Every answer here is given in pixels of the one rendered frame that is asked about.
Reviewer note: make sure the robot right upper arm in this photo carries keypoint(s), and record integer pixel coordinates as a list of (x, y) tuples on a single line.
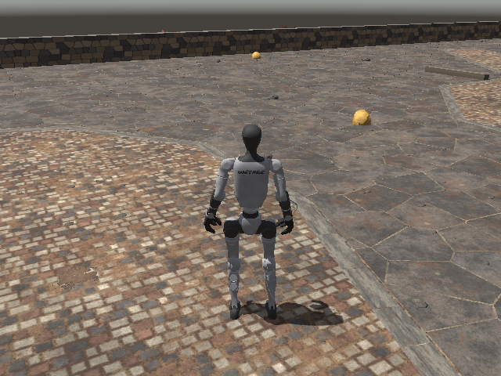
[(279, 179)]

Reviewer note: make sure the right robot hand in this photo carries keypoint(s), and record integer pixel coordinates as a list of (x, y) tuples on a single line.
[(282, 222)]

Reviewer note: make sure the robot right foot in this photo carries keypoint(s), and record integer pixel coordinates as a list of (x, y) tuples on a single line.
[(271, 312)]

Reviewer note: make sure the left robot forearm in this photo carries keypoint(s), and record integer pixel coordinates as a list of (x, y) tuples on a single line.
[(213, 207)]

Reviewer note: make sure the left robot hand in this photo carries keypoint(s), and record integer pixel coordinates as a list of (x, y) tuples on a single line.
[(213, 222)]

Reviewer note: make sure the robot left upper arm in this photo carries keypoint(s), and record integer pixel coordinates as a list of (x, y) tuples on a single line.
[(222, 178)]

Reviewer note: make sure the right robot forearm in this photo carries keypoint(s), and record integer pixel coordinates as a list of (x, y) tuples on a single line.
[(286, 208)]

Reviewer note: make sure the right robot shin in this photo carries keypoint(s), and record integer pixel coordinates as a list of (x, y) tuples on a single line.
[(270, 283)]

